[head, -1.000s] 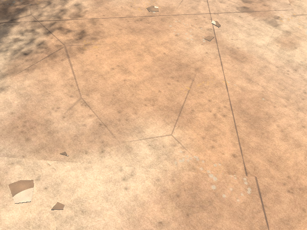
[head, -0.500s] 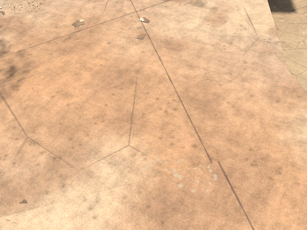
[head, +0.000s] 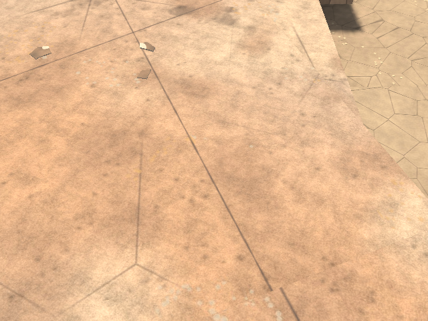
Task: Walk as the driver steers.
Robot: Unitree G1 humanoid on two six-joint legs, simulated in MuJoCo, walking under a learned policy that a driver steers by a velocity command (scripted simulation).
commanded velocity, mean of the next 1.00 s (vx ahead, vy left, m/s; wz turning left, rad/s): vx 0.50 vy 0.00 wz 0.37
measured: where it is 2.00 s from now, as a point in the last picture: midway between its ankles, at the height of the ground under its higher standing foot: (108, 197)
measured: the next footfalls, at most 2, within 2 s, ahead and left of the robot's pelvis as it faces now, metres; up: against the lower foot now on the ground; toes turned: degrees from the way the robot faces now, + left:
right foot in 0.30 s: +0.36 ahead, -0.16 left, +0.00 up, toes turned +3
left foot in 0.92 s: +0.61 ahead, +0.21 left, -0.10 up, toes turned +26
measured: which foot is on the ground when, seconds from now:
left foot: down 0.00-0.30, up 0.32-0.90, down 0.92-1.00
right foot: up 0.00-0.28, down 0.30-0.92, up 0.94-1.00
